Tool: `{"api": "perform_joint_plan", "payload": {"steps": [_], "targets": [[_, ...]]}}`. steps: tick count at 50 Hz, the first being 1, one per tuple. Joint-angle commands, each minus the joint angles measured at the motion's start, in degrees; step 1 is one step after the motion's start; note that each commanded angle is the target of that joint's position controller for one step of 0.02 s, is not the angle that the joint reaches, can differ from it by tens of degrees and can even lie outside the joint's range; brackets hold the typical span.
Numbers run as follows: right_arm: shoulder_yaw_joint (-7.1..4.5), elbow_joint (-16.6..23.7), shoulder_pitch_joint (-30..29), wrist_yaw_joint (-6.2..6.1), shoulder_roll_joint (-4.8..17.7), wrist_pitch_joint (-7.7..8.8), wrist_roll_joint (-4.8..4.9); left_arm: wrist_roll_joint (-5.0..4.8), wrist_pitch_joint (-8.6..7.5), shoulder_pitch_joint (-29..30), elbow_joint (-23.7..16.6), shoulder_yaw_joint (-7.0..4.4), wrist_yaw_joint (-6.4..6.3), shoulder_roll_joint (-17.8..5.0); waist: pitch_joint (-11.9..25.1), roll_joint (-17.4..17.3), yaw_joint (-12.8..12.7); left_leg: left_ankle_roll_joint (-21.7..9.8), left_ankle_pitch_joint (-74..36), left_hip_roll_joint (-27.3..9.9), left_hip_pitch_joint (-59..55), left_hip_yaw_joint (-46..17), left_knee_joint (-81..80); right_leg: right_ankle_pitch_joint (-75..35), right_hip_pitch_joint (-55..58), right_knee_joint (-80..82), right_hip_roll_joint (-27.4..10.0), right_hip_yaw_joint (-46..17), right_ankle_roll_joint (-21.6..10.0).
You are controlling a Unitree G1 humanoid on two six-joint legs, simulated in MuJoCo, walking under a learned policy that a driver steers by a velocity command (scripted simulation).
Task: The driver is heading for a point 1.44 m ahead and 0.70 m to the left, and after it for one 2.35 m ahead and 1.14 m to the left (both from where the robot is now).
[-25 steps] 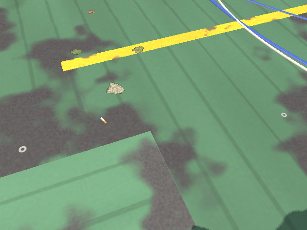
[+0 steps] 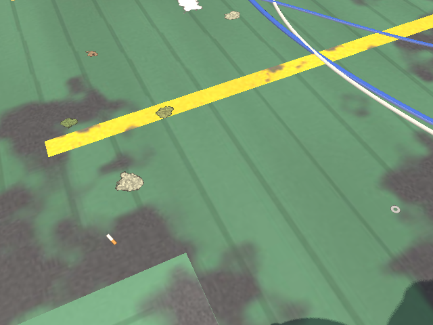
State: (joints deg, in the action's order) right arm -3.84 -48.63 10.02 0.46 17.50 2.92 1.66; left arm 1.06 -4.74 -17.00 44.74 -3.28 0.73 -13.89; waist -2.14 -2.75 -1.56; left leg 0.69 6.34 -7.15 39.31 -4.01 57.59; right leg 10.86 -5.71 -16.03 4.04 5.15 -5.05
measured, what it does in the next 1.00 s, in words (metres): walks ahead, turning left: left foot, then right foot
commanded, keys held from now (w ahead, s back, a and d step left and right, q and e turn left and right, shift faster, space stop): w+q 1.00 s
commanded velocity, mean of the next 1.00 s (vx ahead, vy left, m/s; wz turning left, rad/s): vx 0.50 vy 0.00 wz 0.51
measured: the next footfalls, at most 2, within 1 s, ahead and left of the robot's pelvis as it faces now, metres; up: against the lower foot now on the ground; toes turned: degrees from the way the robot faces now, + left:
left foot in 0.28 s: +0.33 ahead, +0.14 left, +0.00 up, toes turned +12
right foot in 0.74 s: +0.66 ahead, +0.02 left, +0.00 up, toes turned +30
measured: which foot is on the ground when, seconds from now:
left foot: up 0.00-0.26, down 0.28-0.76, up 0.78-1.00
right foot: down 0.00-0.30, up 0.32-0.72, down 0.74-1.00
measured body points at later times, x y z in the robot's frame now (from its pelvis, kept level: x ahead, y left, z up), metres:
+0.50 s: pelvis +0.30 +0.07 +0.00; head +0.33 +0.08 +0.44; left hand +0.39 +0.37 -0.10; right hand +0.46 -0.18 -0.12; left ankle +0.29 +0.13 -0.75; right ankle +0.38 -0.10 -0.67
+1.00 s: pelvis +0.58 +0.10 +0.00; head +0.60 +0.11 +0.45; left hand +0.48 +0.37 -0.12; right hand +0.87 -0.04 -0.10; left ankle +0.55 +0.26 -0.67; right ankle +0.63 +0.00 -0.75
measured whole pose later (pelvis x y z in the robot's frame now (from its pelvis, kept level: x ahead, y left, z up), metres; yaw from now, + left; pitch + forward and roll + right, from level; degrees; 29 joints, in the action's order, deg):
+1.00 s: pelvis +0.58 +0.10 +0.00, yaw +35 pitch +1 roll -2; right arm -4.5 -37.1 12.8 0.2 18.3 0.4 1.4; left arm 0.5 -5.7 -17.0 45.9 -3.6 0.1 -15.1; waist -1.3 -3.1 -2.8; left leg 0.4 14.1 -4.4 37.7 -3.4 61.6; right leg 11.9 -8.4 -19.1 1.1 5.9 -1.6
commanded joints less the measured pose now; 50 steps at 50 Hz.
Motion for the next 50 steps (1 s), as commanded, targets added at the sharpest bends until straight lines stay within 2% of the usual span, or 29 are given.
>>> {"api": "perform_joint_plan", "payload": {"steps": [1, 5, 9, 12, 13, 14, 15, 16, 17, 18, 19, 20, 21, 24, 26, 28, 31, 34, 36, 37, 38, 39, 40, 41, 42, 43, 45, 47, 50], "targets": [[-0.7, 2.84, -1.27, 0.26, 2.93, 0.55, -0.21, 0.15, -1.45, 2.6, -2.82, -1.96, -0.92, -8.38, -0.11, 5.49, 0.44, 0.34, -10.89, 0.83, -0.03, -1.43, -9.1, -16.05, -0.66, 9.21, -14.44, -3.3, -4.85], [0.36, 5.05, -7.17, 1.56, 0.95, 0.92, -0.42, -0.37, -1.14, 0.16, -0.44, -2.12, -1.54, -9.2, -2.85, 4.69, -2.23, -0.9, -15.77, 1.96, -0.07, 2.35, -19.23, -18.14, 3.79, 10.3, -15.73, 0.89, -3.16], [0.74, 8.27, -10.81, 3.3, 0.74, 1.13, -0.53, -1.07, 0.83, -1.94, 1.55, -2.58, -1.99, -10.12, -3.5, 4.68, -2.85, -3.35, -8.06, 3.69, 3.36, 5.71, -23.56, -30.92, 13.95, 4.51, -18.73, 3.12, -2.96], [-0.55, 9.01, -5.96, 3.86, 3.45, 0.57, -0.43, -1.29, 2.37, -0.24, 1.01, -3.16, -3.07, -12.52, 1.88, 8.46, 1.31, -6.67, 1.33, 8.8, -5.93, 10.73, -22.52, -59.36, 16.59, -7.63, -19.11, 5.09, -1.28], [-1.68, 8.06, 0.06, 3.61, 5.71, 0.33, -0.31, -1.25, 2.82, 0.6, 0.77, -3.24, -3.35, -13.19, 5.35, 8.81, 4.77, -8.23, 2.77, 10.59, -13.91, 11.09, -22.67, -62.97, 14.75, -16.18, -18.51, 5.44, -0.47], [-3.35, 6.3, 9.17, 2.79, 8.85, 0.2, -0.34, -1.56, 2.84, 2.25, 0.29, -3.11, -3.56, -13.37, 9.76, 6.74, 10.15, -10.7, -0.84, 11.43, -28.44, 8.78, -27.3, -56.88, 7.37, -29.26, -16.17, 6.37, 1.39], [-4.79, 5.43, 15.3, 1.44, 14.27, -0.54, -0.26, 0.19, 1.73, -1.18, -0.82, -1.7, -3.17, -9.31, 15.91, -4.62, 9.72, -16.09, -3.45, -0.33, -47.73, -8.9, -25.7, -21.74, -10.52, -48.87, -10.79, 6.11, 4.08], [-4.5, 6.8, 13.4, 1.54, 14.84, 0.05, -0.06, 0.11, -0.49, -4.26, -2.83, 0.31, -1.66, -3.87, 23.02, -11.41, 5.31, -27.66, 8.66, -11.9, -63.03, -42.45, -35.54, 22.84, -32.15, -65.8, 1.7, -4.92, 6.71], [-3.36, 6.98, 13.8, 1.51, 10.54, 0.35, -0.48, -2.37, -2.69, 2.91, -3.63, -0.83, -0.48, -9.21, 21.15, -4.06, 9.44, -24.54, 12.89, -10.76, -62.3, -40.35, -40.25, 20.44, -38.52, -67.65, -2.12, -13.17, 4.78], [-2.82, 7.38, 10.88, 1.33, 8.3, 0.76, -0.59, -3.79, -3.71, 7.08, -5.46, -0.88, -0.03, -10.08, 13.08, -0.78, 8.52, -21.78, 11.45, -8.98, -54.72, -32.1, -41.16, 15.17, -40.55, -63.5, -4.92, -12.3, 3.46], [-2.31, 8.1, 7.06, 1.45, 6.94, 1.06, -0.5, -2.8, -4.03, 7.84, -5.34, -0.81, -0.37, -9.28, 7.14, 4.75, 5.4, -20.01, 5.08, -6.55, -45.04, -26.0, -41.94, 11.97, -38.42, -57.6, -7.28, -11.47, 3.52], [-1.86, 8.92, 4.16, 1.24, 5.37, 1.25, -0.69, -1.19, -3.69, 7.33, -5.0, -1.32, -0.81, -9.89, 5.01, 4.6, 3.3, -19.18, -1.27, -4.59, -38.58, -21.72, -42.62, 9.76, -34.53, -52.59, -8.91, -11.21, 4.25], [-1.52, 9.91, 2.82, 0.96, 4.89, 1.22, -1.27, -0.65, -2.98, 6.1, -4.85, -1.54, -0.84, -9.88, 4.21, 3.05, 1.69, -19.04, -5.35, -3.07, -34.03, -19.37, -43.78, 8.59, -30.89, -50.87, -9.62, -11.19, 5.04], [-2.02, 10.46, 2.85, 0.04, 6.73, 1.18, -1.07, -0.08, -1.31, 5.66, -5.54, -1.09, -1.21, -7.83, 2.92, 1.48, 0.53, -18.76, -13.71, -0.82, -26.43, -13.65, -45.17, 5.34, -28.38, -41.8, -9.71, -8.73, 8.26], [-2.55, 10.29, 4.1, -0.7, 8.33, 0.86, -0.72, 0.02, -1.02, 10.18, -7.03, -0.35, -1.34, -6.21, 2.02, 0.56, 1.96, -16.72, -13.21, 1.88, -23.06, -10.03, -44.88, -2.55, -26.64, -32.01, -8.4, -7.56, 9.65], [-2.72, 9.96, 5.86, -1.15, 8.64, 0.25, -0.35, -0.21, -1.26, 14.46, -8.0, 0.2, -1.04, -5.1, 2.33, -0.94, 4.11, -14.33, -9.4, 4.12, -21.67, -8.32, -43.52, -11.46, -22.99, -22.46, -6.15, -7.02, 10.0], [-2.75, 9.05, 9.13, -1.31, 8.55, -0.5, -0.1, -1.34, -1.74, 18.42, -9.39, -0.08, -0.39, -6.29, 2.94, -2.34, 6.06, -12.87, -3.52, 2.84, -24.14, -12.09, -41.25, -15.66, -20.56, -15.66, -4.1, -7.97, 9.82], [-2.7, 9.06, 9.61, -1.61, 7.87, -0.91, -0.11, -1.65, -2.56, 17.63, -9.56, -1.13, 0.22, -8.93, 3.3, -3.75, 4.69, -11.59, -0.05, 0.26, -29.62, -18.15, -36.0, -10.66, -19.18, -12.11, -4.18, -10.18, 7.75], [-2.4, 9.79, 8.0, -1.58, 6.73, -1.01, -0.46, -1.55, -3.18, 11.03, -7.87, -2.22, 0.09, -10.5, 4.96, -4.76, 0.61, -9.67, -2.15, 1.39, -29.37, -19.07, -30.2, -8.24, -10.76, -9.33, -4.3, -9.11, 4.98], [-1.35, 10.5, 7.88, -1.32, 3.9, -0.76, -0.87, -0.59, -3.53, 4.33, -6.97, -3.07, -0.28, -12.66, 10.58, -2.46, -2.67, -7.71, -1.27, 4.39, -25.9, -16.06, -19.54, -6.48, 0.8, -10.04, -9.33, -13.02, 2.01], [-0.11, 11.83, 13.54, -1.27, -0.12, -0.36, -0.66, 0.68, -3.32, -3.04, -6.19, -4.18, -0.7, -17.4, 19.58, 9.6, -2.39, -3.71, 13.81, 11.77, -10.69, -8.39, -0.32, 1.14, 21.14, -8.69, -22.38, -32.02, -5.1], [0.21, 12.81, 16.55, -1.2, 1.58, 0.01, 0.48, -0.5, -2.49, -5.87, -4.22, -4.43, -0.13, -17.22, 21.76, 22.87, -1.47, -2.33, 28.77, 11.46, 2.85, -5.44, 12.42, 16.95, 26.28, -2.53, -29.38, -52.78, -10.24], [-1.11, 11.78, 13.18, -1.26, 7.1, -0.2, 0.77, -1.1, -2.23, -2.71, -5.59, -3.04, -0.22, -11.84, 13.96, 14.36, -2.89, -1.85, 23.91, 7.98, 6.85, -6.69, 17.62, 24.52, 20.34, -0.57, -27.13, -47.65, -8.04], [-1.56, 12.64, 8.07, -1.25, 8.33, -0.55, 0.13, -0.96, -1.68, -0.02, -5.96, -2.37, -0.5, -9.83, 8.21, 9.94, -3.27, -1.6, 19.22, 6.17, 6.99, -4.38, 18.18, 19.23, 13.39, -0.48, -24.65, -38.21, -5.7], [-1.64, 13.31, 5.75, -1.16, 7.68, -0.7, -0.51, -0.58, -1.37, 2.44, -5.85, -1.84, -0.56, -8.68, 4.54, 7.57, -2.24, -1.43, 15.72, 4.47, 5.33, -3.67, 16.05, 11.46, 6.91, 0.59, -22.09, -31.3, -4.88], [-1.86, 13.7, 4.99, -0.89, 6.92, -0.87, -0.63, -0.35, -1.3, 3.86, -5.48, -1.39, -0.69, -7.46, 2.56, 8.23, -1.03, -1.4, 13.44, 2.84, 3.54, -3.7, 13.61, 6.03, 2.82, 1.84, -20.16, -26.31, -4.42], [-1.58, 13.88, 6.0, -0.39, 4.55, -1.48, 0.06, -0.49, -1.6, 4.56, -4.72, -1.29, -0.75, -6.9, 1.71, 9.88, 0.28, -1.2, 11.67, 1.43, 0.38, -2.36, 10.94, 0.68, -1.16, 4.44, -18.3, -19.57, -4.34], [-1.2, 14.92, 4.6, -0.29, 3.12, -1.97, -0.14, -0.75, -2.01, 4.15, -3.71, -1.79, -0.72, -8.23, 1.01, 8.67, 0.46, -0.53, 9.53, 0.81, 1.59, -1.78, 7.68, -4.01, -1.68, 6.32, -18.79, -15.4, -5.54], [-0.83, 15.89, 1.89, 0.02, 2.42, -1.99, -0.42, -0.58, -1.9, 3.72, -2.44, -2.44, -0.82, -10.11, 0.86, 6.82, 0.07, 0.32, 2.97, 0.3, 3.46, -1.46, 0.36, -10.27, 0.58, 7.25, -19.33, -9.86, -6.11]]}}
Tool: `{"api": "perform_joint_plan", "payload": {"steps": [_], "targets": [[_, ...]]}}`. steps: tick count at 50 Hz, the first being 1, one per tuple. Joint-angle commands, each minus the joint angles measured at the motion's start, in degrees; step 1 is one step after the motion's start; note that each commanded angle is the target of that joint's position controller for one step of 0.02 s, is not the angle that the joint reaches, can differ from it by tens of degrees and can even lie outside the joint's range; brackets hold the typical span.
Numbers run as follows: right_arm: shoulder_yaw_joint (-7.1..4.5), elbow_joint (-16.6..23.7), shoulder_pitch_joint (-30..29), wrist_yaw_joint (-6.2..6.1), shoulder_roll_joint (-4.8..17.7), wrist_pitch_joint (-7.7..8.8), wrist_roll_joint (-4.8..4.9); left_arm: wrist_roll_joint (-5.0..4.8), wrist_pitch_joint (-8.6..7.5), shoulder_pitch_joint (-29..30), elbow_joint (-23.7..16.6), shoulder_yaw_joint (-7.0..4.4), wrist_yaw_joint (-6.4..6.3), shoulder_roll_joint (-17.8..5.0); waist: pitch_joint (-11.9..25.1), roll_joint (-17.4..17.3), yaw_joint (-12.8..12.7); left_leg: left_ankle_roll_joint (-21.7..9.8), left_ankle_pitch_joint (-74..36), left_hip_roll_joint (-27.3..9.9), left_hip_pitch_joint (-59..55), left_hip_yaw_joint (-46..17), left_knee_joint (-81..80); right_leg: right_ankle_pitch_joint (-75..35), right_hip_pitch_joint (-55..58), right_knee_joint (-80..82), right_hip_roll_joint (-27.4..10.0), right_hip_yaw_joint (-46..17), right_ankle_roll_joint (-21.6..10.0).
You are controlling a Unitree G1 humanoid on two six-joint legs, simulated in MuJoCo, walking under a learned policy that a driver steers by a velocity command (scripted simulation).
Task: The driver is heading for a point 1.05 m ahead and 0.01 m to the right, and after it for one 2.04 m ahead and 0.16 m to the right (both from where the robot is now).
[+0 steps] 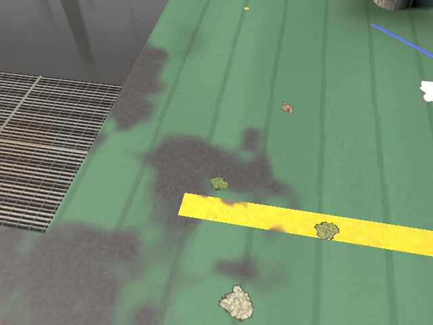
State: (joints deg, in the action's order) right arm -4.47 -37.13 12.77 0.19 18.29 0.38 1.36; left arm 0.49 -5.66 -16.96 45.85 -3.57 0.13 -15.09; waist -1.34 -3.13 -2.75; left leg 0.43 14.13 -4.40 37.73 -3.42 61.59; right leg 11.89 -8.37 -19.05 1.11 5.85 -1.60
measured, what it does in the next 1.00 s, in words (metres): walks ahead: left foot, then right foot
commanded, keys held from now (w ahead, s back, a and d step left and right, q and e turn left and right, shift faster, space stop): w+q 0.20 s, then w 0.04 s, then w+e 0.76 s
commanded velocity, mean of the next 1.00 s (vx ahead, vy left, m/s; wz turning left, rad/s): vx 0.50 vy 0.00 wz -0.06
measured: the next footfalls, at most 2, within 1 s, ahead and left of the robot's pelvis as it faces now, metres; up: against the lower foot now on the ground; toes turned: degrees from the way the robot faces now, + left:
left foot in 0.26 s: +0.30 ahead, +0.16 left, +0.00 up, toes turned +12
right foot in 0.80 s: +0.63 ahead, -0.03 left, +0.00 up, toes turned -5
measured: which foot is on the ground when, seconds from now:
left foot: up 0.00-0.24, down 0.26-0.82, up 0.84-1.00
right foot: down 0.00-0.26, up 0.28-0.78, down 0.80-1.00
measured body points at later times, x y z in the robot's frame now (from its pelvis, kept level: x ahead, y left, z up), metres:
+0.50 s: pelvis +0.27 +0.08 +0.00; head +0.30 +0.10 +0.45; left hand +0.35 +0.37 -0.12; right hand +0.41 -0.17 -0.10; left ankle +0.26 +0.15 -0.74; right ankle +0.35 -0.09 -0.66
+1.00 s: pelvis +0.57 +0.04 +0.00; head +0.60 +0.03 +0.44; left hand +0.70 +0.30 -0.11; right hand +0.69 -0.25 -0.10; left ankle +0.58 +0.21 -0.66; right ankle +0.59 -0.03 -0.74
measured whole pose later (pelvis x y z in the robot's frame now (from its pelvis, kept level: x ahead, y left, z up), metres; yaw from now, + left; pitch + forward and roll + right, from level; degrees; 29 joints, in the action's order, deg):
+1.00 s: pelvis +0.57 +0.04 +0.00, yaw -9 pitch +2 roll +0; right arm -3.1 -40.7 9.3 -0.1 16.7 6.0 -0.3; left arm -0.6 -3.0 -15.6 41.8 -3.9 1.4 -16.3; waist -2.8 -1.0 -1.5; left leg 1.1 19.5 -4.4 31.0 -3.8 63.7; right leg 9.4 -15.7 -23.8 6.7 -1.9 -6.2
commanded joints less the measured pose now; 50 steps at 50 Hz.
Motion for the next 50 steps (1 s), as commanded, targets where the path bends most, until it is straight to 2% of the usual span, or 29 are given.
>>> {"api": "perform_joint_plan", "payload": {"steps": [1, 4, 8, 11, 12, 13, 14, 15, 16, 17, 18, 19, 21, 23, 27, 32, 34, 36, 38, 39, 40, 41, 42, 43, 44, 45, 46, 47, 50], "targets": [[-0.08, 4.52, -1.89, 0.58, 1.46, 0.71, -0.07, -0.08, -0.81, 3.86, -3.27, -2.21, -0.26, -9.23, -0.08, 6.99, 0.98, 0.52, -7.85, -2.34, 4.53, -1.43, -6.91, -12.8, 3.74, 10.29, -15.86, -8.2, -9.09], [0.48, 5.69, -7.37, 1.65, 0.37, 1.34, -0.09, -0.46, -0.18, 2.56, -2.1, -2.39, -0.51, -10.42, -1.54, 6.43, -1.14, -0.21, -14.82, -1.4, 1.9, 1.71, -16.62, -14.8, 4.84, 10.15, -14.91, -2.5, -7.58], [0.5, 7.99, -12.29, 2.94, 0.61, 1.4, 0.16, -1.53, 0.99, -0.13, -0.29, -2.99, -0.46, -12.41, -3.39, 6.5, -2.12, -2.52, -12.05, -0.13, 0.64, 4.77, -23.66, -19.68, 10.4, 8.2, -16.89, 0.86, -6.21], [-1.04, 8.02, -8.01, 3.08, 3.43, 1.0, -0.47, -2.48, 2.0, -0.13, 0.05, -3.72, -0.84, -14.83, 0.8, 8.74, 2.04, -6.2, -3.42, 4.99, -9.6, 8.89, -25.68, -46.29, 13.13, -3.2, -17.14, 3.92, -4.66], [-2.36, 6.19, -0.46, 2.75, 5.44, 0.84, -0.46, -2.69, 2.35, 0.25, 0.2, -3.58, -0.97, -14.86, 4.83, 7.93, 6.8, -8.15, -5.21, 7.38, -20.29, 9.62, -28.95, -50.68, 10.78, -12.94, -15.94, 5.38, -3.6], [-3.89, 3.39, 9.04, 1.73, 8.09, 0.54, -0.3, -2.04, 2.14, -0.91, 0.53, -2.53, -1.05, -12.66, 9.67, 5.41, 11.37, -10.24, -8.72, 6.75, -37.45, 5.88, -30.74, -42.83, 0.5, -25.61, -14.18, 5.84, -1.96], [-4.62, 2.37, 12.19, 0.67, 14.36, 0.68, -0.31, 0.86, 1.26, -6.21, -1.66, 0.33, -0.07, -4.63, 15.79, -10.53, 7.32, -18.04, -8.59, -10.12, -60.06, -20.63, -30.77, 7.52, -24.47, -47.82, -6.57, 5.11, 1.36], [-3.6, 3.65, 14.17, 0.96, 12.39, 1.43, -0.37, -0.88, -0.4, -5.91, -0.99, 0.66, 0.7, -6.54, 27.15, -8.53, 9.08, -24.44, 0.87, -18.83, -64.08, -43.02, -40.99, 23.78, -31.76, -59.33, -1.2, -7.47, 1.61], [-2.5, 2.74, 12.09, 1.45, 9.11, 2.12, -1.12, -3.76, -0.93, 1.85, -2.36, -1.0, 1.04, -11.56, 19.15, -1.99, 11.01, -20.39, -0.18, -16.78, -58.07, -33.67, -42.87, 19.15, -36.4, -61.36, -4.2, -10.06, 0.88], [-1.96, 2.29, 8.53, 1.64, 7.84, 2.64, -1.22, -4.06, -1.13, 4.89, -3.53, -0.66, 0.98, -10.7, 11.95, -1.06, 9.27, -18.08, -4.9, -14.7, -48.83, -24.57, -43.25, 14.14, -36.45, -58.0, -6.51, -9.37, 0.19], [-1.28, 1.92, 4.68, 1.67, 5.67, 3.04, -1.24, -2.88, -0.84, 5.27, -2.77, -0.63, 0.59, -9.96, 7.71, 0.91, 6.71, -16.06, -9.66, -12.15, -40.71, -17.86, -44.16, 9.96, -33.83, -53.86, -8.84, -9.35, 0.44], [-0.69, 1.94, 2.15, 1.7, 3.74, 3.5, -1.6, -2.33, -0.09, 3.65, -1.98, -0.94, 0.49, -10.0, 5.46, -0.64, 4.5, -15.01, -13.12, -10.09, -34.79, -12.8, -46.04, 6.93, -30.04, -51.07, -10.17, -9.98, 0.82], [-0.61, 1.22, 0.56, 1.62, 2.92, 4.66, -2.01, -2.39, 1.67, 0.06, -0.18, -0.85, 0.41, -8.12, 4.58, -1.52, 2.32, -14.62, -14.75, -8.93, -29.31, -7.62, -50.1, 3.2, -25.3, -49.19, -10.39, -10.36, 1.82], [-0.85, -0.14, 0.61, 1.37, 3.43, 5.65, -2.41, -2.32, 2.78, 0.87, -0.1, -0.75, 0.06, -6.7, 2.24, -0.39, 1.86, -14.17, -18.1, -8.69, -27.35, -2.59, -52.4, -0.38, -26.94, -46.28, -9.84, -11.26, 2.84], [-0.95, -2.2, 1.7, 0.29, 3.54, 5.88, -2.74, -1.92, 2.57, 5.58, -1.34, -0.55, 0.42, -5.16, -0.25, 0.12, 3.15, -11.81, -19.94, -7.16, -30.09, 5.24, -53.84, -13.12, -30.94, -33.82, -8.34, -12.11, 3.43], [-1.55, -5.0, 4.68, -0.62, 5.37, 5.14, -1.75, -1.56, 2.22, 13.67, -4.46, 0.56, 2.07, -3.07, -3.77, 1.47, 6.57, -10.33, -19.92, -9.39, -35.95, 9.82, -54.68, -18.42, -31.65, -20.36, -7.17, -7.88, 1.74], [-1.88, -6.18, 6.0, -0.83, 5.87, 4.24, -1.26, -1.53, 2.2, 15.88, -6.12, 0.64, 2.82, -3.21, -4.42, 1.49, 7.24, -9.89, -23.02, -10.84, -41.16, 10.82, -52.54, -15.1, -33.89, -17.74, -6.66, -6.57, 0.49], [-2.22, -6.69, 5.71, -1.21, 6.82, 3.2, -0.82, -1.54, 2.19, 16.4, -7.62, 0.39, 3.63, -3.83, -3.79, 0.48, 6.41, -8.85, -32.63, -11.78, -44.62, 12.12, -48.57, -9.66, -32.98, -16.28, -5.25, -4.3, -1.19], [-2.67, -6.4, 4.49, -1.9, 8.58, 2.27, -0.63, -1.56, 2.55, 12.84, -7.95, -0.66, 3.91, -5.82, 0.24, -2.05, 3.63, -7.3, -52.67, -11.52, -45.98, 13.72, -40.18, -3.45, -25.55, -16.9, -1.33, -0.49, -3.54], [-2.71, -6.21, 3.8, -2.21, 9.11, 1.75, -0.59, -1.65, 2.74, 7.16, -6.98, -1.77, 3.77, -7.8, 3.66, -2.49, 0.31, -6.26, -58.91, -10.65, -44.79, 14.53, -31.77, -1.64, -17.95, -16.69, 1.06, 0.7, -5.1], [-2.39, -5.94, 2.86, -2.49, 8.84, 1.59, -0.36, -1.75, 2.84, -1.79, -5.04, -3.53, 3.08, -10.89, 8.28, -0.97, -4.75, -4.21, -55.52, -8.25, -38.74, 15.86, -19.12, -4.98, -4.09, -12.74, 2.99, -0.24, -7.44], [-1.07, -4.84, 4.83, -2.51, 5.55, 2.34, -1.89, -1.91, 3.49, -8.83, -4.01, -5.13, 1.71, -16.38, 13.98, 8.5, -6.12, -1.51, -29.75, -4.51, -23.84, 15.91, -0.52, -7.55, 13.0, -11.96, -6.91, -16.37, -11.48], [1.02, -2.3, 8.79, -1.38, -0.69, 4.23, -2.35, -2.22, 2.92, -5.83, -5.66, -5.23, 1.77, -18.87, 20.61, 19.63, 0.01, 2.05, 18.39, 9.21, -0.18, 6.4, 19.36, 2.89, 29.99, -3.05, -19.69, -50.56, -24.03], [0.13, -1.94, 2.86, -0.22, 4.64, 6.52, -0.37, -1.86, 2.52, -6.78, -6.2, -3.86, 2.01, -14.01, 22.07, 11.17, -4.51, 0.1, 17.45, 6.03, 6.06, -3.93, 21.48, 6.76, 31.13, 1.71, -19.52, -51.48, -21.86], [0.0, -0.32, -1.6, 0.26, 5.69, 7.6, 1.29, -1.56, 2.08, -5.09, -6.2, -3.21, 1.86, -11.39, 14.37, 8.4, -4.31, -1.32, 13.06, 3.54, 8.47, -3.14, 18.72, 4.7, 24.97, 1.96, -17.67, -42.77, -19.22], [0.23, -0.24, -2.6, -0.03, 4.8, 8.06, 0.46, -1.64, 1.79, -1.52, -6.6, -2.82, 1.88, -10.34, 8.25, 2.52, -1.24, -1.6, 9.13, 0.92, 6.81, -2.55, 12.56, -1.54, 15.59, 2.24, -15.14, -36.23, -17.24], [-0.29, -0.67, -2.86, -0.43, 5.58, 7.81, -1.19, -1.55, 1.68, 1.71, -7.32, -2.23, 1.63, -8.2, 5.85, 2.33, 0.66, -1.13, 6.96, -0.82, 3.29, -2.25, 7.33, -7.52, 9.1, 2.84, -13.16, -31.53, -16.17], [-0.53, -0.8, -1.83, -0.37, 5.6, 7.15, -1.65, -0.84, 1.7, 3.33, -8.4, -1.87, 1.29, -7.68, 4.63, 3.95, 2.33, -0.53, 5.5, -1.51, -0.26, -2.32, 5.65, -11.58, 4.25, 4.09, -11.84, -29.4, -16.16], [-0.15, -0.65, -0.88, -0.52, 3.75, 5.41, -2.25, -1.02, 1.58, 3.6, -8.84, -2.29, 0.44, -9.18, 3.21, 4.57, 3.79, 2.33, 2.76, -1.44, -2.75, -0.38, -2.09, -19.01, -3.0, 5.98, -9.96, -24.59, -16.41]]}}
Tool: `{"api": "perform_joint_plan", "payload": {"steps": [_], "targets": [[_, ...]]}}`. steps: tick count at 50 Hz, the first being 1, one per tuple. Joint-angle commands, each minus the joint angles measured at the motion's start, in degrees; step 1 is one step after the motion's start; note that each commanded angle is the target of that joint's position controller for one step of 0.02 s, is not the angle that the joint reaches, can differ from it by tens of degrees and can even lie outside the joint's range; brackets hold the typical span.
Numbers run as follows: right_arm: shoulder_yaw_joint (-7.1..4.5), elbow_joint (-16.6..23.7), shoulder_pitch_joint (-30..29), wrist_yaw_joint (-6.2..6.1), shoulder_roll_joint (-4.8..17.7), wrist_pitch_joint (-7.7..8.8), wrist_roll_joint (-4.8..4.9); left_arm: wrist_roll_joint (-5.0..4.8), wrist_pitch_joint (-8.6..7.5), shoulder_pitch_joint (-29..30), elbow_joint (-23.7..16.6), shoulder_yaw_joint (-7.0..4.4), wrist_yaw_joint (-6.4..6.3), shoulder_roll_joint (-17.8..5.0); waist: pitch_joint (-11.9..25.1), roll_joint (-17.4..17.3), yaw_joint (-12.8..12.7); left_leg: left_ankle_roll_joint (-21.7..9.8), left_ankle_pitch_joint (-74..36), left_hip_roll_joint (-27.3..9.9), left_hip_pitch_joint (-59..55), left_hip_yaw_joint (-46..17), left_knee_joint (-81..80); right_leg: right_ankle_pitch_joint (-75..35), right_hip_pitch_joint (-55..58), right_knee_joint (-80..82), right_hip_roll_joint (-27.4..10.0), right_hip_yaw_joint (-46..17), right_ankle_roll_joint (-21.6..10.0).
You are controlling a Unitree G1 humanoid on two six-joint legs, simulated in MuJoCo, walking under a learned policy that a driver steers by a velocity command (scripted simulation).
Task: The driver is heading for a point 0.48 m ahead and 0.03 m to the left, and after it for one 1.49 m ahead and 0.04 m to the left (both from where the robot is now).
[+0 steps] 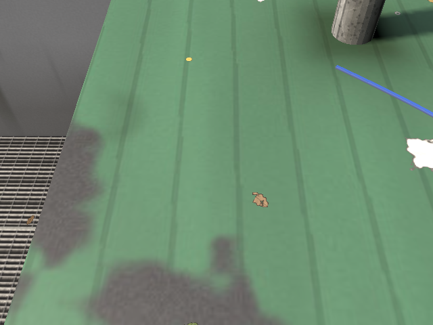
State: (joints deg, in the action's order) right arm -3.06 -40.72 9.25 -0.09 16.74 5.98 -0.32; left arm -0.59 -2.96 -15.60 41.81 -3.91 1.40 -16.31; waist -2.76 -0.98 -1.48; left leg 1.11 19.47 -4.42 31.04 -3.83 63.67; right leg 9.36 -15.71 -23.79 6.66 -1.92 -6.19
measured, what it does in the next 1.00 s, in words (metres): walks ahead: left foot, then right foot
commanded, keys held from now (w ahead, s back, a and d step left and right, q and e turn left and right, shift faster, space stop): w+e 0.12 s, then w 0.54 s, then w+q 0.34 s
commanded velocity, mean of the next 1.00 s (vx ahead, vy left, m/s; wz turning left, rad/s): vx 0.50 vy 0.00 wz -0.10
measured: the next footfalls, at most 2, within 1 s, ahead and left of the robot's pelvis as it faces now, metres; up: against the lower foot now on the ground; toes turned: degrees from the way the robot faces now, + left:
left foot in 0.28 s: +0.35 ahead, +0.14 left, +0.00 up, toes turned -10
right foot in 0.78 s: +0.58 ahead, -0.15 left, +0.00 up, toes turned -9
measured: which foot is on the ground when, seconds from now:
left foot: up 0.00-0.26, down 0.28-0.80, up 0.82-1.00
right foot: down 0.00-0.30, up 0.32-0.76, down 0.78-1.00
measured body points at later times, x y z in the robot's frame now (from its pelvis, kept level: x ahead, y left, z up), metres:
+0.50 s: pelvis +0.29 +0.06 +0.00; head +0.31 +0.07 +0.45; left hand +0.47 +0.29 -0.10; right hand +0.30 -0.22 -0.11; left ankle +0.31 +0.15 -0.74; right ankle +0.28 -0.10 -0.67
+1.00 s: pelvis +0.54 -0.04 +0.00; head +0.57 -0.05 +0.45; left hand +0.66 +0.22 -0.10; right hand +0.62 -0.34 -0.12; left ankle +0.57 +0.11 -0.66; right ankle +0.54 -0.14 -0.74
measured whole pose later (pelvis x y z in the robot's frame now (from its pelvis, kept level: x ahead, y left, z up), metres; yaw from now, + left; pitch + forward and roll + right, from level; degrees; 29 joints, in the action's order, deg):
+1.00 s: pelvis +0.54 -0.04 +0.00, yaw -3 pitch +1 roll -2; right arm -3.8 -46.2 15.3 -0.2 18.2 2.0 1.7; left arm 0.6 -5.4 -14.9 43.9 -3.5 1.0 -14.5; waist -1.2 -2.9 -0.8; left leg 0.2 16.0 -5.1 33.5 -3.4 63.9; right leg 10.3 -10.8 -19.9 1.2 6.7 -2.3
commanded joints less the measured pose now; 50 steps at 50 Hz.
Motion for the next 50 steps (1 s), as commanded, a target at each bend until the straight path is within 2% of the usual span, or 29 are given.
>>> {"api": "perform_joint_plan", "payload": {"steps": [1, 5, 9, 11, 13, 14, 15, 16, 17, 18, 19, 20, 21, 23, 26, 30, 33, 35, 37, 38, 39, 40, 41, 42, 43, 44, 45, 47, 50], "targets": [[-1.23, 3.57, 0.85, -0.35, 4.58, -0.48, -0.66, -0.05, -1.04, 1.79, -4.65, -2.2, -1.22, -8.86, 3.8, 2.51, 2.18, 2.57, -5.28, -0.98, 3.96, 0.69, -8.18, -17.09, 2.52, 11.02, -14.58, -15.07, -11.34], [-0.16, 5.33, -7.76, 0.09, 2.53, -0.2, -0.29, -0.67, -0.17, -0.94, -3.8, -2.56, -2.15, -9.78, 3.09, 5.07, -1.51, 3.73, -21.45, 2.71, -1.64, 1.76, -26.43, -9.99, -0.96, 9.54, -10.38, -11.42, -7.17], [-0.65, 5.92, -10.57, 1.24, 4.47, 0.77, 0.64, -0.84, 0.32, -4.69, -2.11, -2.25, -2.27, -8.66, 3.57, 6.34, -3.09, 2.22, -24.04, 3.4, -3.33, 0.27, -33.56, -4.21, 4.99, 5.68, -13.62, -15.98, -5.83], [-1.17, 5.74, -9.31, 1.63, 5.64, 1.32, 0.57, -0.47, 0.39, -4.98, -1.63, -2.21, -2.3, -8.45, 3.24, 7.49, -2.09, 0.14, -20.12, 3.09, -4.23, 0.17, -34.84, -5.26, 8.42, 2.89, -15.74, -18.56, -4.99], [-2.19, 4.02, -2.85, 1.35, 7.09, 1.78, 0.2, -0.14, 0.57, -3.83, -1.86, -1.94, -2.12, -7.63, 5.02, 8.1, 1.72, -2.76, -17.28, 4.24, -12.8, 2.32, -37.82, -13.54, 9.0, -3.38, -13.94, -17.97, -3.22], [-2.96, 3.07, 4.0, 1.05, 9.21, 2.1, -0.61, 0.25, 0.44, -3.65, -2.45, -0.99, -1.91, -5.27, 11.03, 5.86, 4.99, -5.84, -17.31, -0.52, -24.16, -1.91, -36.46, -13.84, 5.95, -14.3, -10.96, -15.06, -1.34], [-4.3, 1.85, 11.57, 0.91, 14.49, 1.93, -1.46, -0.13, -0.09, -10.29, -3.17, 0.12, -2.01, -2.09, 20.07, -6.44, 4.65, -14.22, -11.67, -12.22, -44.5, -21.77, -37.25, -0.1, -9.87, -33.97, -3.54, -8.58, 2.9], [-4.43, -0.85, 15.76, 1.64, 13.29, 1.22, 0.15, -1.07, -0.57, -12.56, -2.81, 0.42, -2.04, -2.9, 21.51, -17.73, 5.07, -19.01, 4.71, -18.22, -50.06, -41.79, -45.91, 23.37, -23.3, -46.29, -1.09, -7.11, 4.83], [-3.1, -0.23, 13.15, 1.65, 8.97, 1.03, 1.19, -1.59, -0.76, -7.55, -3.05, -0.66, -1.95, -7.8, 13.22, -9.72, 6.3, -16.77, 13.49, -16.91, -44.61, -38.95, -47.9, 20.7, -28.84, -50.91, -4.22, -9.42, 4.52], [-2.41, 0.39, 9.9, 1.41, 7.09, 0.51, 0.74, -1.22, -0.79, -1.76, -4.31, -0.75, -1.9, -8.39, 7.83, -4.88, 6.28, -14.63, 10.67, -14.6, -37.85, -30.65, -48.09, 16.24, -29.34, -50.93, -6.61, -7.04, 4.31], [-1.85, 0.39, 7.5, 1.38, 5.98, 0.17, 0.18, -0.3, -0.99, 1.54, -5.34, -0.61, -1.78, -7.64, 3.64, -2.48, 5.23, -14.12, 4.31, -12.1, -31.11, -24.65, -49.44, 12.9, -28.65, -47.66, -8.48, -5.37, 4.24], [-1.34, 0.33, 5.98, 1.29, 4.79, 0.2, -0.19, 0.27, -1.07, 2.07, -5.5, -0.79, -1.64, -6.99, 2.47, -3.03, 3.73, -13.56, -1.01, -10.16, -27.22, -20.73, -50.55, 10.02, -26.42, -43.85, -10.55, -5.01, 4.26], [-1.05, 0.2, 5.38, 1.26, 4.22, 0.26, -0.39, 0.18, -1.02, 1.15, -5.27, -0.67, -1.46, -5.99, 2.42, -4.37, 2.68, -13.17, -5.0, -8.56, -24.81, -17.87, -51.66, 8.46, -23.73, -41.58, -11.45, -4.39, 4.48], [-1.08, -0.61, 5.96, 1.18, 4.57, 0.49, 0.2, 0.09, -0.78, 0.17, -4.88, -0.26, -1.31, -4.16, 3.1, -5.27, 2.0, -13.9, -11.2, -7.55, -23.32, -13.72, -53.18, 7.23, -22.18, -37.61, -12.02, -2.82, 5.21], [-1.71, -1.98, 7.3, 0.72, 7.13, 0.29, 0.67, 0.51, -0.93, 5.05, -6.36, 0.58, -1.31, -2.53, 2.23, -3.36, 3.01, -14.52, -18.07, -7.49, -23.35, -9.03, -55.0, 0.75, -23.34, -27.36, -12.72, -1.43, 6.58], [-1.8, -3.97, 10.21, 0.44, 8.39, -0.5, 1.31, 0.12, -1.55, 11.87, -7.51, 1.16, -0.61, -1.44, 1.25, -3.13, 5.54, -12.68, -20.85, -5.65, -23.44, -3.32, -54.96, -10.45, -19.13, -13.87, -11.06, 0.53, 7.16], [-1.76, -5.87, 13.48, 0.44, 8.75, -1.22, 1.61, -0.42, -1.91, 16.33, -8.88, 1.1, 0.12, -1.79, 0.15, -3.17, 7.02, -12.19, -21.07, -7.22, -26.36, -3.42, -53.73, -12.16, -17.98, -9.19, -9.88, 1.06, 6.58], [-1.8, -6.86, 14.78, 0.26, 8.87, -1.95, 1.85, -0.45, -2.38, 18.41, -10.04, 0.85, 0.68, -2.41, -0.74, -3.23, 6.74, -11.62, -22.81, -8.64, -28.9, -5.36, -51.49, -9.06, -17.5, -6.45, -9.18, 0.58, 5.5], [-2.21, -7.16, 14.15, -0.1, 10.15, -2.65, 1.87, -0.31, -2.89, 15.66, -9.59, 0.13, 0.87, -4.04, 0.49, -4.03, 4.16, -10.55, -28.05, -9.24, -30.34, -6.6, -47.64, -5.67, -12.2, -3.86, -8.02, 0.83, 4.21], [-2.23, -6.97, 12.89, -0.24, 10.51, -2.84, 1.97, -0.07, -3.07, 10.44, -8.16, -0.75, 0.62, -5.56, 3.32, -3.81, 0.82, -9.4, -35.14, -7.65, -29.14, -5.3, -42.23, -6.04, -3.97, -1.56, -6.92, 1.89, 2.97], [-1.63, -6.52, 12.52, -0.25, 9.02, -2.73, 1.55, 0.49, -3.09, 2.17, -5.99, -2.11, 0.04, -8.45, 9.37, -2.87, -3.05, -7.62, -36.0, -4.53, -24.2, -3.23, -32.21, -7.51, 9.72, -2.58, -8.71, 0.76, 1.08], [-0.08, -4.38, 11.94, -0.25, 4.82, -2.38, -0.22, 1.4, -2.77, -8.65, -4.69, -3.31, -0.78, -13.16, 19.26, 4.85, -6.95, -5.09, -18.2, 0.18, -12.07, -0.32, -13.56, -9.52, 27.34, -5.12, -21.22, -11.93, -2.64], [1.19, -4.1, 19.88, -0.06, 0.27, -1.4, 1.19, 1.38, -2.12, -9.57, -3.63, -3.47, -0.44, -14.76, 25.99, 19.98, -3.03, -2.62, 14.27, 6.72, 6.14, -0.26, 2.56, 2.89, 40.04, 1.24, -31.75, -34.81, -10.09], [-0.45, -5.01, 16.19, -0.05, 6.84, -1.12, 2.49, 0.83, -1.91, -8.58, -3.94, -2.16, -0.5, -9.02, 20.31, 12.31, -5.06, -2.5, 13.06, 3.73, 11.54, -4.35, 8.45, 10.71, 35.27, 4.49, -29.59, -34.36, -8.28], [-1.21, -3.6, 11.33, 0.03, 8.56, -1.04, 2.96, 0.44, -1.98, -5.29, -3.79, -1.41, -0.68, -7.01, 12.52, 9.65, -4.6, -2.63, 7.54, 1.66, 13.8, -3.24, 8.85, 9.27, 28.17, 5.88, -27.76, -25.74, -6.25], [-1.19, -3.36, 9.22, -0.17, 7.63, -1.26, 2.53, 0.68, -2.13, -1.65, -3.75, -0.93, -0.58, -5.83, 8.81, 6.22, -2.76, -2.21, 2.99, -0.43, 11.75, -2.26, 7.26, 4.71, 21.08, 7.79, -25.38, -20.12, -5.3], [-1.42, -3.22, 8.37, -0.21, 6.89, -1.72, 1.9, 0.89, -2.37, 1.05, -3.52, -0.58, -0.39, -4.31, 5.74, 6.16, -1.18, -1.85, 0.0, -1.75, 10.14, -2.21, 4.93, 1.19, 15.72, 9.96, -23.44, -15.5, -4.98], [-1.31, -3.58, 10.2, -0.09, 4.43, -3.1, 2.16, 1.33, -3.23, 3.62, -2.7, -0.65, -0.35, -3.41, 4.12, 7.49, 1.4, -1.2, -3.09, -3.26, 5.39, -2.21, 3.19, -3.28, 9.45, 13.67, -21.88, -9.28, -4.85], [-1.23, -2.08, 7.78, -0.14, 2.88, -4.39, 1.8, 1.36, -4.01, 4.15, -0.93, -1.35, -0.75, -4.82, 1.69, 5.2, 2.37, -0.17, -7.35, -3.82, 7.74, -2.58, -0.54, -10.19, 7.29, 16.12, -22.32, -2.72, -5.44]]}}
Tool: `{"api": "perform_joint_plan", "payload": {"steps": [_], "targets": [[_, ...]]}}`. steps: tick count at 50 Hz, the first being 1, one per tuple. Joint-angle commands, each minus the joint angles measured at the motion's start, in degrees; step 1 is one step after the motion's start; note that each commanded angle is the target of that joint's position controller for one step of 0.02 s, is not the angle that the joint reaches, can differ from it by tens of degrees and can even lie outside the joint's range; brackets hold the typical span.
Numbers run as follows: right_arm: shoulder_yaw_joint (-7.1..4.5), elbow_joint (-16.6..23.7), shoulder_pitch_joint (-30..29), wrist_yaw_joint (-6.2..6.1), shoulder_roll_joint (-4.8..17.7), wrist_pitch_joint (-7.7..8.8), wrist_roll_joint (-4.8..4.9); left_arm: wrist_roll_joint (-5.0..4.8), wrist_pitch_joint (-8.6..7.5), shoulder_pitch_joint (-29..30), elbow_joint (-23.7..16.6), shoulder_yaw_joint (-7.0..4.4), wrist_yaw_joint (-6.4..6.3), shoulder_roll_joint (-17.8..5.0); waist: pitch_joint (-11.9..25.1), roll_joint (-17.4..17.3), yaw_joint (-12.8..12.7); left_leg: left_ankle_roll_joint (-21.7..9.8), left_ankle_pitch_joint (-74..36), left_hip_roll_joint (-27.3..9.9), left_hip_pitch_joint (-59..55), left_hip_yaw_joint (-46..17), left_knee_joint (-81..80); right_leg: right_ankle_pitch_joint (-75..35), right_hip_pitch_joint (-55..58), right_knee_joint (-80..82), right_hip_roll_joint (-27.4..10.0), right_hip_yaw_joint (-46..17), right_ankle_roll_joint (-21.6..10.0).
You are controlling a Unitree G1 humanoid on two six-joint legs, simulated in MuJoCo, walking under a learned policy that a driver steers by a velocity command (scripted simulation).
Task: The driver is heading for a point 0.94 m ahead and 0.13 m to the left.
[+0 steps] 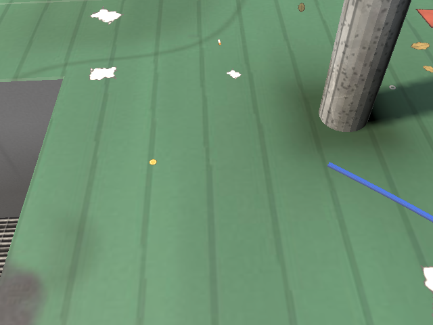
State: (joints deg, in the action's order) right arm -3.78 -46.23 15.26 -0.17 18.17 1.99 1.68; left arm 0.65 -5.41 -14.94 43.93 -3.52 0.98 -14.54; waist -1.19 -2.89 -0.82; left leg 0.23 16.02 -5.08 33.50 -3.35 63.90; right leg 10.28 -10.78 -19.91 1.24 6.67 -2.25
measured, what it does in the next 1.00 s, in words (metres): walks ahead: left foot, then right foot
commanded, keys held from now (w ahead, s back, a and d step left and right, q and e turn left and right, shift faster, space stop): w+q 0.42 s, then w+e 0.58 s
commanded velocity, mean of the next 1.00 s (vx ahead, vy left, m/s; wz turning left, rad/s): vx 0.50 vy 0.00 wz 0.12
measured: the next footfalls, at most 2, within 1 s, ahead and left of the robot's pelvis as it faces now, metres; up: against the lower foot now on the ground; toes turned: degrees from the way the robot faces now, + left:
left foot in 0.30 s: +0.31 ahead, +0.17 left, +0.00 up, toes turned +14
right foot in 0.86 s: +0.67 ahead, +0.04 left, +0.00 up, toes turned +8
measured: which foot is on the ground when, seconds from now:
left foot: up 0.00-0.28, down 0.30-0.88, up 0.90-1.00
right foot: down 0.00-0.32, up 0.34-0.84, down 0.86-1.00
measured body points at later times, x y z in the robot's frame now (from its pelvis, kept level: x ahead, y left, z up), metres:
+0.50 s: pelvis +0.26 +0.09 +0.00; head +0.29 +0.11 +0.44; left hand +0.33 +0.40 -0.11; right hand +0.44 -0.15 -0.11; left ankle +0.27 +0.16 -0.74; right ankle +0.32 -0.08 -0.66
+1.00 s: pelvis +0.57 +0.10 -0.01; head +0.60 +0.10 +0.44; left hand +0.66 +0.39 -0.11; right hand +0.71 -0.16 -0.12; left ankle +0.46 +0.23 -0.65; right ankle +0.63 +0.04 -0.74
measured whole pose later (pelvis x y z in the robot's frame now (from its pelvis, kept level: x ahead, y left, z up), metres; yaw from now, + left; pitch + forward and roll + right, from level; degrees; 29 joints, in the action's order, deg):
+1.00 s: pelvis +0.57 +0.10 -0.01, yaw +5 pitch +2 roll +0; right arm -2.3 -43.5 13.8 0.4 16.5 5.8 0.0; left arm -0.7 -3.6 -13.1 42.1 -3.6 1.7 -16.8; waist -2.4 -0.7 -0.7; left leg -0.6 21.5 -0.9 23.9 -2.6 67.4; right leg 9.0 -20.2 -27.7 5.7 -0.6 -5.4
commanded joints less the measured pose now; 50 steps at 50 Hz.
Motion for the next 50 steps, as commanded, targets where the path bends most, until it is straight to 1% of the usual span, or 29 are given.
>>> {"api": "perform_joint_plan", "payload": {"steps": [1, 6, 11, 13, 14, 15, 16, 17, 18, 19, 20, 21, 23, 25, 27, 32, 37, 39, 40, 41, 42, 43, 44, 45, 46, 47, 48, 49, 50], "targets": [[-0.47, 4.01, 0.5, 0.06, 1.3, -0.48, -0.37, 0.22, -1.54, 3.08, -2.44, -1.97, -0.54, -7.13, -0.33, 6.54, 1.51, 0.95, -6.42, -3.2, 6.37, -3.17, -3.36, -12.48, 2.9, 12.54, -16.8, -9.32, -9.4], [0.38, 6.8, -8.11, 1.96, -0.1, 0.14, -0.55, -0.25, -0.7, 1.07, -0.44, -2.74, -1.45, -9.75, -2.52, 5.07, -1.43, -0.11, -18.49, -2.03, 4.08, 1.26, -19.63, -13.99, 5.0, 13.24, -15.6, -0.28, -7.54], [0.07, 10.62, -13.88, 3.33, 1.25, -0.15, -0.56, -1.82, 1.18, -1.92, 1.89, -3.71, -1.65, -12.15, -3.92, 5.39, -2.39, -3.42, -12.1, -0.22, 4.66, 4.78, -26.69, -21.19, 14.46, 8.44, -18.32, 3.01, -5.51], [-1.01, 10.91, -10.85, 3.47, 3.17, -0.5, -0.68, -2.3, 2.03, -1.05, 1.81, -4.19, -1.93, -13.92, -0.61, 7.3, 0.28, -5.73, -5.94, 3.56, -2.14, 8.32, -26.89, -39.74, 16.32, 0.13, -18.14, 4.77, -4.11], [-2.2, 9.63, -4.72, 3.33, 4.99, -0.66, -0.53, -2.54, 2.6, -0.2, 1.63, -4.25, -2.07, -14.32, 2.86, 7.28, 4.04, -7.31, -5.1, 6.3, -10.33, 10.01, -28.31, -46.59, 15.14, -8.96, -16.98, 6.13, -3.03], [-4.23, 6.95, 4.96, 2.61, 8.48, -0.9, -0.32, -2.45, 2.78, -0.18, 1.37, -3.68, -2.25, -13.16, 7.9, 5.64, 8.84, -9.52, -7.91, 8.77, -25.04, 9.45, -31.25, -43.77, 8.74, -22.13, -14.44, 7.49, -0.89], [-5.89, 5.67, 11.28, 1.28, 14.36, -1.5, 0.1, 0.07, 2.29, -2.33, 0.01, -1.97, -2.21, -8.47, 12.44, -5.83, 9.09, -13.6, -11.26, -2.15, -41.16, -8.16, -32.2, -12.07, -7.68, -41.65, -10.41, 7.66, 2.17], [-5.7, 8.0, 7.43, 1.6, 17.5, -0.58, 0.02, 0.18, 0.43, -5.06, -3.12, -0.14, -1.51, -3.66, 20.55, -14.64, 3.4, -25.43, 4.29, -13.52, -55.23, -42.17, -43.36, 24.44, -28.5, -58.75, 1.69, -3.75, 4.82], [-4.18, 8.73, 7.84, 2.2, 11.97, 0.27, -0.29, -2.11, -1.47, 1.91, -3.58, -1.26, -0.76, -9.63, 19.78, -4.77, 7.87, -22.61, 7.55, -13.76, -54.29, -41.9, -48.44, 21.84, -34.59, -60.86, -1.36, -12.25, 3.34], [-3.46, 8.36, 6.29, 2.19, 9.53, 1.05, -0.65, -3.41, -2.42, 5.49, -4.95, -1.36, -0.48, -10.19, 12.25, -3.07, 7.26, -20.29, 4.71, -11.97, -48.06, -33.9, -48.27, 16.88, -37.05, -58.2, -3.54, -11.41, 1.81], [-2.94, 8.64, 2.78, 2.15, 8.06, 1.44, -0.67, -2.39, -2.75, 5.58, -4.38, -1.18, -0.96, -9.27, 7.51, 2.24, 4.38, -18.29, -1.81, -9.46, -39.3, -27.36, -48.0, 12.42, -34.18, -53.0, -6.15, -11.47, 1.55], [-2.36, 9.3, -0.54, 1.85, 6.03, 1.54, -0.9, -0.84, -2.5, 5.15, -3.79, -1.62, -1.36, -9.86, 5.58, 1.89, 2.31, -17.18, -8.07, -7.39, -32.76, -22.36, -48.33, 9.77, -30.02, -47.99, -7.78, -11.68, 1.91], [-1.46, 10.18, -3.19, 1.28, 3.8, 1.71, -1.93, -0.62, -0.97, 1.57, -2.02, -1.69, -0.93, -9.19, 5.1, 0.02, -0.07, -16.63, -16.67, -5.94, -26.64, -16.59, -50.49, 6.16, -24.49, -44.54, -9.38, -10.8, 2.8], [-1.46, 9.12, -1.86, 1.18, 4.41, 2.41, -2.02, -0.56, 0.3, 1.29, -1.12, -1.36, -0.88, -7.63, 4.25, 0.22, 0.01, -16.62, -24.91, -5.27, -24.25, -10.95, -51.95, 2.32, -24.12, -41.38, -9.42, -9.25, 4.01], [-1.57, 7.77, -0.25, 0.78, 5.28, 2.75, -2.01, -0.71, 0.86, 4.81, -1.97, -0.85, -0.94, -6.55, 2.23, 0.33, 1.16, -15.51, -27.0, -4.63, -24.09, -6.95, -53.32, -3.9, -26.6, -35.66, -9.8, -8.94, 4.7], [-1.37, 5.33, 1.65, 0.37, 5.95, 3.11, -2.22, -1.74, 0.45, 11.69, -3.06, 0.04, 0.24, -5.2, -1.08, -0.36, 4.63, -11.67, -19.38, -3.63, -25.7, -0.07, -56.35, -19.94, -24.94, -19.56, -7.72, -7.38, 3.25], [-1.8, 2.06, 4.16, 0.06, 6.55, 2.23, -1.81, -2.04, 0.22, 16.18, -5.58, 0.32, 1.94, -5.27, -3.75, 1.07, 6.19, -10.99, -23.54, -8.25, -38.08, 2.1, -53.94, -14.64, -31.02, -12.95, -5.56, -8.16, 0.65], [-2.05, 1.69, 3.67, -0.46, 7.1, 1.42, -1.62, -1.83, 0.06, 15.7, -6.31, 0.29, 2.78, -5.42, -2.82, 0.3, 5.21, -9.86, -33.47, -9.23, -41.75, 3.41, -50.07, -9.47, -30.37, -11.87, -4.17, -6.57, -0.89], [-2.23, 1.94, 2.73, -0.79, 7.76, 1.08, -1.6, -1.66, 0.15, 13.97, -6.26, -0.02, 2.95, -6.1, -1.09, -0.79, 3.97, -9.09, -43.6, -9.0, -42.32, 4.51, -46.7, -6.59, -27.03, -11.94, -2.55, -4.81, -1.87], [-2.43, 2.23, 2.09, -1.19, 8.56, 0.68, -1.58, -1.49, 0.39, 10.92, -5.86, -0.7, 2.87, -7.41, 1.74, -2.18, 2.24, -8.3, -54.65, -8.51, -42.68, 5.44, -41.66, -3.65, -22.07, -12.69, -0.4, -2.77, -2.93], [-2.39, 2.58, 1.07, -1.59, 8.85, 0.12, -1.54, -1.37, 0.61, 4.53, -4.55, -1.88, 2.63, -9.52, 5.65, -2.13, -1.45, -7.0, -61.67, -7.05, -41.02, 7.21, -32.5, -3.36, -13.3, -11.7, 1.99, -1.26, -4.4], [-2.0, 3.21, 0.6, -2.08, 8.34, 0.05, -1.61, -1.44, 0.82, -4.07, -2.94, -3.37, 1.97, -12.58, 10.41, -0.09, -5.91, -4.77, -55.79, -5.05, -32.27, 8.84, -19.34, -6.97, 1.6, -10.02, 0.74, -5.43, -6.97], [-0.29, 5.6, 5.76, -1.54, 3.54, 1.35, -2.64, -1.26, 1.07, -10.64, -2.65, -5.04, 1.2, -18.65, 18.48, 11.59, -4.84, -0.53, -27.05, 2.98, -8.34, 9.51, 3.88, -2.95, 25.29, -9.98, -13.87, -31.21, -16.85], [0.85, 5.35, 5.31, -0.46, 1.58, 3.27, -3.06, -2.15, 0.91, -10.93, -2.58, -3.95, 1.2, -15.65, 23.75, 15.28, -4.53, 0.53, 15.71, 10.94, 5.41, 0.17, 14.68, 2.7, 34.49, -0.41, -20.17, -53.47, -21.87], [-0.06, 6.7, 0.66, 0.75, 5.46, 4.98, -0.67, -1.92, 1.07, -9.65, -2.76, -2.96, 0.91, -12.48, 18.21, 11.39, -6.21, -0.84, 13.25, 6.62, 11.54, -4.61, 17.02, 8.07, 31.7, 1.55, -18.66, -47.4, -18.72], [0.16, 8.11, -3.33, 1.12, 5.77, 5.92, 0.24, -1.67, 1.18, -6.43, -3.64, -2.61, 0.66, -11.2, 11.54, 6.88, -5.4, -1.68, 8.58, 3.89, 12.3, -3.43, 13.41, 7.11, 23.49, 2.47, -16.73, -40.2, -16.61], [0.05, 8.48, -5.12, 0.93, 5.57, 6.27, -0.92, -1.52, 1.32, -2.93, -4.34, -2.21, 0.61, -10.17, 6.11, 2.41, -3.07, -1.57, 5.66, 1.86, 10.39, -2.51, 7.15, 2.31, 14.18, 3.84, -14.63, -35.16, -15.29], [-0.44, 8.67, -5.13, 0.54, 6.03, 5.9, -2.09, -1.2, 1.35, -0.6, -5.06, -1.73, 0.15, -9.2, 3.63, 2.68, -0.91, -0.77, 3.7, 0.34, 6.48, -2.35, 2.43, -2.9, 7.72, 5.34, -12.79, -31.79, -14.63], [-0.52, 8.75, -4.01, 0.47, 5.7, 5.26, -2.46, -0.87, 1.52, 0.87, -5.86, -1.55, -0.15, -9.02, 2.86, 4.14, 0.63, 0.15, 2.95, -0.04, 3.59, -2.22, 0.34, -6.03, 3.56, 6.59, -11.53, -30.46, -14.84]]}}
